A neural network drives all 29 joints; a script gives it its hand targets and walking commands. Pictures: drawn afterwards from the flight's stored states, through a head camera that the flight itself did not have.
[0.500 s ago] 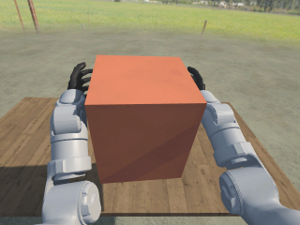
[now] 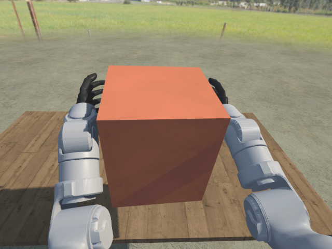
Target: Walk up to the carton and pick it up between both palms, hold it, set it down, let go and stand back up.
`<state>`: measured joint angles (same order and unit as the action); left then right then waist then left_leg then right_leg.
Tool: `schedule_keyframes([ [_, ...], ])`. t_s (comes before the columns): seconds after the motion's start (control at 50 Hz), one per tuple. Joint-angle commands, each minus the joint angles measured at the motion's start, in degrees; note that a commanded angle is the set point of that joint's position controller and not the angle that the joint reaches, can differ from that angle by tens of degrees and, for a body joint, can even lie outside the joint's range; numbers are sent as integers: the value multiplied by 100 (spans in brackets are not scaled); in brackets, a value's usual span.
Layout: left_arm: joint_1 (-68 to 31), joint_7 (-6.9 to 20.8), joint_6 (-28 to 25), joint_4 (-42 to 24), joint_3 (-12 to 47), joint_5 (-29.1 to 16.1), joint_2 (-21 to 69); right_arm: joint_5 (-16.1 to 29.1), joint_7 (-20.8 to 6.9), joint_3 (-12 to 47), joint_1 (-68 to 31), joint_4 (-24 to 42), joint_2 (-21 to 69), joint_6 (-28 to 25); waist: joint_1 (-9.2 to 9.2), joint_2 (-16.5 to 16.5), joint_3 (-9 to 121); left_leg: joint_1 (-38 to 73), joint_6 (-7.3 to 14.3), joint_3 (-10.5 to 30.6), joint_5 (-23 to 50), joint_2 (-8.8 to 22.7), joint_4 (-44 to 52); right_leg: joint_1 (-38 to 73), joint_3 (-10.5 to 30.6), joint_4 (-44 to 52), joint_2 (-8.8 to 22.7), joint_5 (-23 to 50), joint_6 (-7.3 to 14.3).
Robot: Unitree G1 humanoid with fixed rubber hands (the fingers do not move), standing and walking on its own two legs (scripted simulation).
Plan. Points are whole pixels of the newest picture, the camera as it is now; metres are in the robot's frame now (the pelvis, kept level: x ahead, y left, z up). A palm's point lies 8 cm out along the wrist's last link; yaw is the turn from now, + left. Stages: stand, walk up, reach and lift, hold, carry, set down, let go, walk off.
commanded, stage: hold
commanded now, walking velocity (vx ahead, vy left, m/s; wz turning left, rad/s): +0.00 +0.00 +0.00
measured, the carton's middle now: (157, 135) +0.33 +0.00 +0.20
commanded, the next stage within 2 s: none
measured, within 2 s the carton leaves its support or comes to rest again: neither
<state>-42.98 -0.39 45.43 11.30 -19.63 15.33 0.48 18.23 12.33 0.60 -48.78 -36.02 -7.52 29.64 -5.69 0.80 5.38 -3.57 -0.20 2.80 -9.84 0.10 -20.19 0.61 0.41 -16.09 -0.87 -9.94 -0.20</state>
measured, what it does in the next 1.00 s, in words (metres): stands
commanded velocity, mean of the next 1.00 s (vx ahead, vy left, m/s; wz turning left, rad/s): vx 0.00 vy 0.00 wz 0.00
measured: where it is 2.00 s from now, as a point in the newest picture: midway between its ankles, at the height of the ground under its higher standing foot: outside the picture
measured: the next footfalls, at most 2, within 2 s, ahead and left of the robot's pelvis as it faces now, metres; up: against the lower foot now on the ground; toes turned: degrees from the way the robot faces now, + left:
none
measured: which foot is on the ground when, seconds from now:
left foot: down 0.00-1.00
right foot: down 0.00-1.00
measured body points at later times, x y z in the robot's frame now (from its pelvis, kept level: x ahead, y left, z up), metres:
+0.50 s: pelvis +0.00 +0.00 +0.00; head -0.09 +0.01 +0.44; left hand +0.37 +0.15 +0.26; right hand +0.37 -0.16 +0.25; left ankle +0.02 +0.12 -0.75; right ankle +0.00 -0.12 -0.75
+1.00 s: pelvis +0.00 +0.00 +0.00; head -0.09 +0.02 +0.44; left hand +0.37 +0.15 +0.26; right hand +0.37 -0.15 +0.25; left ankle +0.02 +0.12 -0.75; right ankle +0.00 -0.12 -0.75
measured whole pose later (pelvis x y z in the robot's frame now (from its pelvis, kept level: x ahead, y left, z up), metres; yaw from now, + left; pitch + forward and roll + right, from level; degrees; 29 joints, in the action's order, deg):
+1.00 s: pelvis +0.00 +0.00 +0.00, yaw +0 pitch -7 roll -1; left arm -42.0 0.0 45.7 9.5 -19.3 15.2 0.1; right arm 19.3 12.7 1.4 -48.8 -35.4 -7.5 29.5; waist -6.0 1.3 5.6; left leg -4.0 -0.3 3.1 -10.1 0.2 -20.8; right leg 0.6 0.2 -16.0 -1.0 -10.0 -0.1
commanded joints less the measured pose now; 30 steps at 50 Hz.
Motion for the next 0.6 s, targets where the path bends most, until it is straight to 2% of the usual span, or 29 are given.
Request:
schedule_keyframes([
  [0.0,-4059,823,-335,-451,2812,-925,3262,652,-513,1804,-4529,1739,3980,-257,84,-60,1659,533,-25,-192,1092,-217,277,88,-151,164,-260,1037,-265],
  [0.02,-3939,819,-297,-523,2924,-948,3348,778,-491,1878,-4497,1948,3894,-289,45,-286,1952,661,-102,-149,1458,-201,163,240,-157,104,-294,1239,-236],
  [0.04,-3864,849,-246,-378,2896,-893,3321,748,-447,1863,-4561,1947,3824,-262,-14,-223,1710,673,-133,-162,1454,-220,106,115,-145,151,-287,1271,-244],
  [0.06,-3961,879,-252,-432,2830,-910,3249,733,-411,1851,-4659,2099,3912,-261,21,-99,1844,657,-106,-168,1396,-240,100,197,-142,128,-302,1390,-280],
  [0.1,-3954,913,-237,-326,2786,-868,3242,687,-383,1743,-4608,1876,3794,-226,28,-199,1545,438,-142,-206,1206,-252,203,254,-164,185,-307,1061,-229],
  [0.12,-3950,904,-264,-643,2988,-952,3307,740,-399,1804,-4506,1988,3911,-259,-72,-254,1869,578,-173,-214,1382,-232,130,254,-151,114,-302,1280,-258],
  [0.14,-3840,910,-230,-561,2926,-866,3203,733,-390,1845,-4377,2018,3882,-233,15,-147,1851,548,-134,-208,1532,-272,114,267,-137,120,-290,1488,-291],
  [0.16,-3763,921,-204,-546,2842,-830,3182,741,-352,1822,-4322,1923,3824,-192,-73,-102,1684,668,-160,-192,1638,-256,99,350,-175,98,-346,1625,-292],
  [0.18,-3811,932,-203,-730,2970,-884,3204,806,-341,1891,-4375,2140,3812,-194,-64,-155,1946,782,-193,-171,1784,-243,59,443,-190,55,-363,1620,-278],
  [0.2,-3898,933,-209,-747,2947,-867,3131,775,-334,1857,-4255,1960,3809,-139,-138,-159,1731,728,-207,-145,1569,-263,119,308,-154,135,-323,1515,-306],
  [0.22,-3844,955,-201,-489,2842,-841,3102,700,-336,1828,-4353,1990,3802,-148,-99,-74,1643,611,-143,-162,1271,-261,140,220,-160,159,-296,1332,-314],
  [0.24,-3825,976,-202,-410,2802,-831,3128,647,-338,1722,-4412,1971,3750,-148,-97,-169,1590,512,-161,-203,1089,-265,201,210,-149,169,-269,1166,-283],
  [0.26,-3915,982,-205,-523,2859,-833,3160,648,-357,1702,-4421,1884,3752,-156,-126,-234,1530,511,-167,-181,1064,-270,226,124,-157,174,-250,1140,-261],
  [0.28,-3924,975,-217,-412,2822,-782,3175,639,-383,1733,-4554,1933,3805,-176,-16,-220,1448,412,-153,-205,1057,-258,260,163,-198,170,-272,1006,-254],
  [0.3,-3925,960,-246,-568,2898,-845,3217,683,-392,1869,-4481,1925,3916,-184,12,-193,1505,462,-151,-220,1248,-267,189,163,-171,158,-289,1230,-282],
  [0.32,-4163,950,-271,-699,2977,-863,3232,694,-395,1756,-4471,1884,3939,-189,-70,-307,1529,490,-186,-198,1286,-283,160,149,-185,121,-280,1240,-259],
  [0.34,-4167,929,-264,-671,2944,-856,3113,647,-416,1738,-4380,1632,3903,-166,-68,-295,1507,495,-195,-191,1169,-241,210,140,-211,126,-262,1076,-245],
  [0.36,-4204,908,-270,-753,3023,-913,3252,723,-437,1861,-4466,1878,4026,-209,-25,-347,1714,517,-187,-181,1276,-233,188,209,-186,112,-290,1137,-242],
  [0.4,-4130,917,-276,-487,2833,-831,3047,635,-443,1814,-4583,1816,3987,-204,71,-128,1739,469,-92,-218,950,-268,251,219,-152,136,-225,1108,-298],
  [0.44,-4209,894,-301,-403,2904,-908,3272,652,-434,1812,-4781,1982,3989,-260,6,-216,1724,416,-128,-194,991,-216,250,106,-176,105,-235,975,-254],
  [0.48,-4116,897,-320,-146,2695,-799,3166,596,-439,1749,-4797,1703,3946,-257,89,-13,1536,387,-66,-220,830,-243,296,-9,-192,187,-253,787,-284],
  [0.5,-4052,893,-323,-158,2719,-758,3190,575,-452,1741,-4724,1648,3939,-282,99,-157,1602,381,-68,-206,819,-215,297,23,-176,179,-239,767,-244],
  [0.54,-4220,865,-339,-415,2881,-861,3177,688,-447,1790,-4581,1590,4032,-257,64,-214,1672,498,-94,-205,1022,-236,236,-21,-149,171,-254,1000,-269],
  [0.56,-4170,857,-330,-540,2923,-953,3320,730,-428,1906,-4713,1938,4101,-281,43,-133,1976,585,-110,-205,1301,-240,122,165,-153,85,-308,1258,-291],
  [0.58,-3986,877,-288,-263,2853,-919,3203,680,-396,1811,-4594,1805,3948,-231,-23,-116,1719,524,-124,-189,1176,-253,152,119,-155,156,-263,1249,-300],
])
